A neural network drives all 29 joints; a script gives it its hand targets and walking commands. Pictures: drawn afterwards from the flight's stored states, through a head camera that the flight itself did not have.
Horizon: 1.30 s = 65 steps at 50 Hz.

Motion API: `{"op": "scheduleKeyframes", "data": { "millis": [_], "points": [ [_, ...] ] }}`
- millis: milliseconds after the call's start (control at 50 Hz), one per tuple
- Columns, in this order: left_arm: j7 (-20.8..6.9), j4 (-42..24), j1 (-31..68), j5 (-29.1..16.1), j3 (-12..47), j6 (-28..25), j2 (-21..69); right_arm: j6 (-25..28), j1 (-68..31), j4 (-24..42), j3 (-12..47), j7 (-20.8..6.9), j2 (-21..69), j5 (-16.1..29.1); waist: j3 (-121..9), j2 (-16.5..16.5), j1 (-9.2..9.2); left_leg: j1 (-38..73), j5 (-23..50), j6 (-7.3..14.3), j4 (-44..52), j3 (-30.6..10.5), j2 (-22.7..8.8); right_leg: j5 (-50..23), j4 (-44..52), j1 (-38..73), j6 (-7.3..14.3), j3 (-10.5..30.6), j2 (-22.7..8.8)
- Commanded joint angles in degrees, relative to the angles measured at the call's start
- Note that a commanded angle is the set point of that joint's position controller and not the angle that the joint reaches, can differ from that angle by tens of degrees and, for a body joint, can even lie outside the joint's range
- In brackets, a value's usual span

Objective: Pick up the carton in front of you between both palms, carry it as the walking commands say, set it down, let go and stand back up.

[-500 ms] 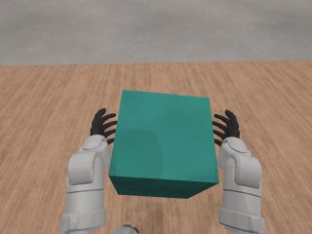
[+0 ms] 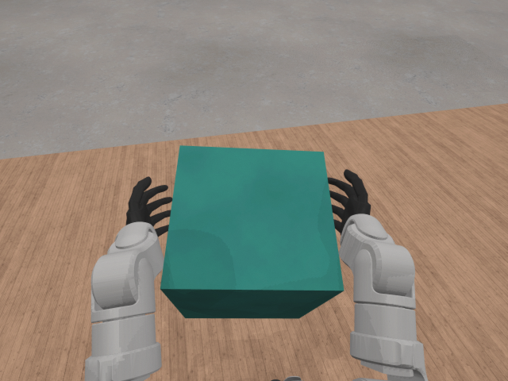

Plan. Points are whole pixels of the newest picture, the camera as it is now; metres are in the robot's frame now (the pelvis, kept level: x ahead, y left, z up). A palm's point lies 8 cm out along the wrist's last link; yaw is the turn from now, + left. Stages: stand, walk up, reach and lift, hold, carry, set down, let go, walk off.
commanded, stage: carry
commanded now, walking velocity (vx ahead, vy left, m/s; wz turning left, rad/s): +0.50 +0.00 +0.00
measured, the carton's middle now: (247, 243) +0.34 -0.01 +0.03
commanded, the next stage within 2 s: none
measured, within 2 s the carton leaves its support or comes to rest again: neither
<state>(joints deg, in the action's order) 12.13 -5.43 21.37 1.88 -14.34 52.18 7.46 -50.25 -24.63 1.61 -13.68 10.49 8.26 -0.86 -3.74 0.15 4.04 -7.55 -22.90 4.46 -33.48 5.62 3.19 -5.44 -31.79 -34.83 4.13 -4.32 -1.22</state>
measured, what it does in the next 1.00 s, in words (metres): goes down: right foot 0.04 m lower, then left foot 0.05 m lower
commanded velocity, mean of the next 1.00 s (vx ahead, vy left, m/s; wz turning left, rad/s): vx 0.50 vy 0.00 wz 0.00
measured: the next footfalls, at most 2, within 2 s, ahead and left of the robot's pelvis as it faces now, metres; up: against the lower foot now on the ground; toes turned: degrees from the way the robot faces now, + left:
right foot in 0.06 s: +0.19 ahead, -0.08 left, -0.04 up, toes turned -3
left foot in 0.50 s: +0.47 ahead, +0.10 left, -0.09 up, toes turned +3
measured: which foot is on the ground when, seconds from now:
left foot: down 0.00-0.04, up 0.06-0.48, down 0.50-0.98, up 1.00-1.00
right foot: up 0.00-0.04, down 0.06-0.50, up 0.52-0.98, down 1.00-1.00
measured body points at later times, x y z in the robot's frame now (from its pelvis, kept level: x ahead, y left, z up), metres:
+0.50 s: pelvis +0.33 +0.03 -0.07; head +0.34 +0.03 +0.38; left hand +0.67 +0.19 +0.03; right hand +0.69 -0.13 +0.04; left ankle +0.44 +0.10 -0.80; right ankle +0.16 -0.08 -0.75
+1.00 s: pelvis +0.65 +0.03 -0.11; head +0.65 +0.04 +0.34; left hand +0.99 +0.18 -0.01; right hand +0.99 -0.13 -0.01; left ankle +0.44 +0.10 -0.79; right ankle +0.75 -0.03 -0.84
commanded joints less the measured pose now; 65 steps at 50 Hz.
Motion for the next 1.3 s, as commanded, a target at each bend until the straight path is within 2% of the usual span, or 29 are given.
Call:
{"op": "scheduleKeyframes", "data": {
  "millis": [0, 20, 40, 60, 80, 120, 240, 360, 400, 420, 440, 460, 480, 500, 520, 560, 660, 760, 840, 880, 920, 940, 960, 980, 1000, 1020, 1060, 1160, 1280],
  "points": [
    [0.49, 3.15, 23.92, -2.29, 27.3, 0.21, 32.7, -2.51, -23.33, -1.18, 32.01, 1.36, 36.58, 5.49, -22.31, -4.05, -7.98, -11.96, 25.26, -1.45, -31.43, -1.32, -4.67, -27.18, 2.83, 40.63, 5.39, 5.74, -7.27],
    [1.01, 3.15, 25.29, -2.51, 27.3, 0.2, 32.2, -2.71, -23.61, -1.68, 31.6, 1.38, 37.46, 5.69, -25.73, -15.72, -8.77, -31.73, -10.99, -2.82, -46.02, -4.17, 2.2, -43.24, -3.96, 54.98, 13.05, 25.46, -19.74],
    [1.41, 3.2, 26.11, -4.01, 28.6, 0.17, 33.25, -2.84, -23.57, -2.82, 30.92, 1.47, 37.13, 5.72, -29.79, -15.33, -8.27, -37.74, -14.54, -1.54, -53.56, -7.86, 0.67, -29.95, -3.09, 57.16, 16.71, 34.27, -23.73],
    [1.23, 2.11, 28.08, -4.83, 29.61, 0.1, 35.46, -2.67, -24.34, -2.88, 30.56, 1.54, 38.5, 5.98, -27.43, -10.53, -8.27, -40.04, -11.47, -0.92, -53.74, -8.85, -0.41, -14.55, 0.42, 51.86, 16.99, 35.64, -22.07],
    [0.62, 1.21, 30.23, -6.4, 31.33, -0.16, 38.46, -2.31, -23.97, -2.88, 29.26, 1.58, 39.97, 5.56, -23.3, -3.4, -8.07, -40.62, -8.13, -1.0, -48.28, -8.36, -2.5, -5.97, 3.61, 45.16, 14.75, 32.72, -19.81],
    [-1.15, -0.87, 37.5, -10.41, 36.08, -1.85, 45.17, -1.02, -27.63, -0.99, 28.74, 0.93, 43.5, 4.96, -19.47, -0.66, -7.42, -36.36, -5.19, -1.72, -39.22, -7.91, -5.55, 1.81, 5.86, 33.29, 13.78, 28.0, -16.73],
    [-2.75, 1.39, 34.37, -11.01, 37.99, -4.89, 45.88, 2.27, -24.65, -2.66, 30.39, 0.63, 43.87, 2.06, -19.44, -8.26, -7.54, -29.57, 11.92, -1.79, -18.2, -4.42, -5.32, -7.45, 6.99, 29.82, 8.95, 13.84, -11.19],
    [-1.39, 2.97, 29.5, -8.1, 36.26, -4.62, 42.23, 1.73, -22.59, -1.83, 30.88, 0.56, 40.37, 2.93, -14.98, -6.55, -10.18, -23.91, 29.41, -2.0, 5.44, 1.33, -1.27, -9.55, 0.14, 34.58, 4.66, 6.3, -5.28],
    [-0.53, 2.03, 30.28, -7.66, 35.93, -4.12, 41.04, 1.17, -20.95, -2.15, 30.08, 0.65, 38.56, 3.3, -16.37, -4.58, -7.21, -11.8, 35.15, -1.33, 12.52, 2.25, -0.42, -8.87, -10.13, 31.06, 2.35, 4.21, -4.13],
    [-0.11, 1.91, 30.37, -7.44, 35.59, -3.64, 40.3, 0.87, -20.29, -2.52, 29.19, 0.86, 37.45, 3.17, -19.18, -2.2, -4.52, -1.41, 37.34, -0.22, 10.89, 0.8, -3.19, -3.56, -18.35, 25.37, 0.71, 2.5, -3.03],
    [0.31, 1.85, 30.19, -7.26, 35.0, -3.0, 39.09, 0.51, -19.49, -3.4, 28.12, 1.34, 35.69, 2.9, -21.92, 4.48, -2.74, 10.91, 51.19, 2.36, 4.47, -6.69, -11.36, 10.81, -27.86, 13.43, -1.31, 1.37, -1.09],
    [0.64, 1.64, 30.06, -7.45, 34.81, -2.17, 38.75, 0.25, -18.58, -4.11, 27.22, 2.13, 33.8, 2.42, -25.87, 14.79, -1.67, 22.73, 66.29, 9.01, -1.37, -24.09, -23.53, 38.99, -41.03, -1.55, -3.05, 0.76, 5.03],
    [1.15, 2.13, 28.7, -7.47, 34.29, -1.43, 37.64, -0.06, -18.33, -3.73, 27.15, 2.81, 33.43, 2.64, -29.94, 16.62, -0.53, 26.76, 53.92, 13.1, 0.84, -35.5, -26.59, 41.67, -48.58, -8.79, -2.63, 4.66, 5.21],
    [1.62, 0.55, 29.84, -8.13, 33.86, -1.33, 38.21, -0.22, -20.82, -1.36, 28.23, 2.92, 34.45, 4.1, -29.49, 13.44, 0.16, 25.9, 39.29, 14.27, 3.85, -39.32, -26.97, 41.59, -50.84, -14.42, -1.75, 6.1, 4.2],
    [1.63, -2.12, 32.11, -9.03, 33.59, -1.33, 39.78, -0.37, -23.65, 1.18, 30.1, 2.4, 36.78, 6.41, -26.34, 8.34, 0.77, 22.03, 29.85, 13.61, 5.34, -37.49, -24.38, 38.24, -49.52, -16.29, -1.29, 6.35, 2.34],
    [1.39, -0.8, 34.03, -8.33, 32.84, -1.89, 41.67, -0.12, -27.59, 3.08, 31.68, 0.88, 40.22, 8.6, -20.39, 2.22, -0.48, 9.59, 32.16, 9.75, 7.52, -28.64, -19.6, 32.26, -40.89, -10.74, -1.9, 6.34, -0.24],
    [0.75, 0.73, 31.53, -4.55, 31.52, -2.74, 40.46, 0.57, -28.73, 2.84, 34.98, -0.92, 41.65, 10.23, -19.74, 6.2, -1.65, 7.02, 38.18, 9.49, 8.35, -20.31, -17.48, 23.38, -30.51, -9.1, -2.33, 4.37, -1.5],
    [0.37, -0.64, 31.9, -4.72, 31.92, -2.26, 38.59, 0.12, -26.05, 1.85, 33.76, -0.44, 39.93, 8.8, -15.75, 5.86, 0.25, 9.39, 48.0, 6.06, 7.12, -12.77, -13.26, 7.1, -13.75, -8.21, -1.55, 1.17, -0.42],
    [0.25, 0.67, 29.47, -4.4, 31.17, -0.9, 36.68, -0.97, -23.63, 0.89, 32.69, 0.34, 38.26, 7.12, -13.21, 4.71, 1.91, 9.53, 46.91, 4.27, 5.16, -8.1, -9.38, -2.87, 1.37, -0.27, -0.09, -3.9, 3.26],
    [0.2, 2.27, 28.09, -3.76, 30.04, -0.23, 35.67, -1.47, -23.51, -0.2, 32.62, 0.74, 37.85, 6.2, -14.06, 5.47, 0.5, 8.92, 48.85, 3.39, -2.02, -7.13, -9.22, -4.76, 6.23, 7.04, 1.43, -5.1, 4.73],
    [0.3, 3.61, 26.07, -2.84, 27.99, 0.04, 34.58, -1.97, -23.9, -1.43, 32.34, 1.04, 37.98, 5.75, -18.77, 2.92, -5.16, 2.13, 44.04, 0.5, -17.34, -3.52, -7.58, -9.43, 9.48, 25.0, 2.5, -4.4, 2.65],
    [0.53, 4.12, 25.24, -2.21, 26.85, 0.11, 33.74, -2.23, -24.62, -1.73, 32.12, 1.16, 37.65, 5.78, -22.38, -3.24, -7.72, -9.36, 28.25, -1.47, -29.09, -2.39, -5.33, -23.91, 3.87, 38.58, 4.59, 4.14, -5.69],
    [0.96, 4.28, 26.12, -2.26, 26.65, 0.03, 33.12, -2.41, -25.1, -2.01, 31.85, 1.19, 38.54, 6.01, -25.69, -14.82, -8.61, -28.94, -7.3, -3.01, -44.03, -4.15, 1.41, -42.16, -3.77, 53.22, 11.96, 23.53, -18.61],
    [1.33, 4.3, 26.78, -3.68, 27.96, -0.04, 34.02, -2.49, -24.41, -3.14, 31.15, 1.3, 38.08, 5.89, -30.4, -15.95, -8.02, -36.42, -14.7, -2.02, -52.35, -7.76, 0.79, -29.52, -3.22, 57.06, 16.4, 33.99, -23.58],
    [1.21, 3.38, 28.42, -4.51, 28.85, -0.16, 35.65, -2.41, -25.02, -3.66, 30.48, 1.43, 38.97, 5.84, -28.08, -11.42, -7.59, -38.77, -12.5, -0.99, -53.51, -9.04, -0.41, -14.04, -0.01, 51.95, 16.56, 36.0, -22.53],
    [0.43, 2.28, 30.24, -6.0, 31.19, -0.53, 39.48, -1.97, -24.29, -3.09, 29.48, 1.39, 40.93, 5.14, -25.58, -5.12, -8.27, -40.7, -8.8, -1.47, -48.55, -8.6, -2.24, -1.29, 3.87, 47.12, 15.03, 33.36, -19.69],
    [-1.37, 0.42, 37.26, -9.64, 35.21, -1.94, 45.65, -0.83, -28.48, -1.84, 29.23, 0.78, 44.4, 4.8, -19.2, 0.0, -7.08, -35.26, -4.87, -1.74, -38.26, -7.67, -4.7, -0.39, 6.2, 33.05, 12.42, 27.03, -15.96],
    [-2.89, -0.76, 37.26, -11.59, 38.37, -4.83, 46.55, 2.14, -26.28, -2.06, 30.31, 0.5, 44.84, 2.6, -20.74, -7.27, -7.03, -30.71, 5.97, -2.05, -23.27, -4.77, -5.31, -6.81, 7.26, 30.58, 10.69, 17.51, -12.99],
    [-1.81, 1.98, 30.18, -8.99, 36.57, -4.3, 42.44, 1.64, -23.81, -0.74, 31.38, 0.68, 40.95, 2.94, -16.16, -6.3, -9.83, -29.42, 24.4, -2.16, -2.1, -0.56, -2.73, -14.52, 3.21, 35.95, 5.94, 8.17, -6.24]
  ]
}}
